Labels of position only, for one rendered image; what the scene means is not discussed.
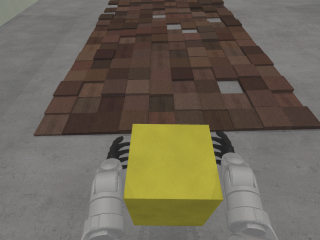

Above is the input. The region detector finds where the left robot forearm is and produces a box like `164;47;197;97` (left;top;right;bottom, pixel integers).
81;158;125;240

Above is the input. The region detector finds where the robot right hand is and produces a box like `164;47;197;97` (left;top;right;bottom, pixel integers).
211;130;235;165

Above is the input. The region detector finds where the carton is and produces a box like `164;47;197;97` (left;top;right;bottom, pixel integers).
123;124;224;226

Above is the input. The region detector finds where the right robot forearm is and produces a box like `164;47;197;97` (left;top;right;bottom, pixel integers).
220;152;278;240

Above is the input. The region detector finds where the robot left hand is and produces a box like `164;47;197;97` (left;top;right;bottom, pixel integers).
107;136;130;169

